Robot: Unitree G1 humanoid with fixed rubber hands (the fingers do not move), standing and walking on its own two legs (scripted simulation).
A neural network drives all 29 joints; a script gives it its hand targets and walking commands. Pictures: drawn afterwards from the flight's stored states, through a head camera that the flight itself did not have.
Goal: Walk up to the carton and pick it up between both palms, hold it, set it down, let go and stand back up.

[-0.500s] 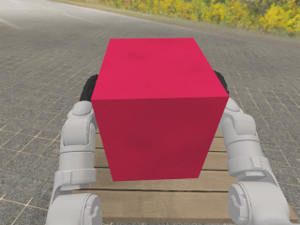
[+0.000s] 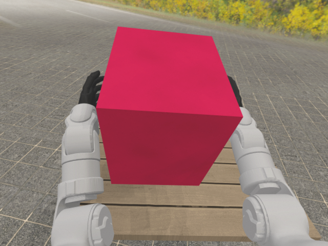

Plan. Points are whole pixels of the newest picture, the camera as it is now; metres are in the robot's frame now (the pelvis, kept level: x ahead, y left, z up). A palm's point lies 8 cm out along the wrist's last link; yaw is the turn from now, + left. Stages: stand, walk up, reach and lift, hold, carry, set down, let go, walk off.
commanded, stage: set down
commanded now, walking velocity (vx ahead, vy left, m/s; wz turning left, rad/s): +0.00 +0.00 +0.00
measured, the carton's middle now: (160, 111) +0.42 +0.02 +0.19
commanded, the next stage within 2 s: none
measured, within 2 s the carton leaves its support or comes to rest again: neither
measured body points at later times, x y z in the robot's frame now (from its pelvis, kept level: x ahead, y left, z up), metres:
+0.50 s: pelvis +0.01 +0.00 +0.00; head -0.03 +0.02 +0.45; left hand +0.39 +0.17 +0.20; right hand +0.41 -0.17 +0.19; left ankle +0.03 +0.13 -0.75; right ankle +0.01 -0.13 -0.75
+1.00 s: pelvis +0.02 -0.01 +0.00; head -0.02 +0.01 +0.45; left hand +0.39 +0.16 +0.17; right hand +0.42 -0.18 +0.17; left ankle +0.03 +0.13 -0.75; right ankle +0.01 -0.13 -0.75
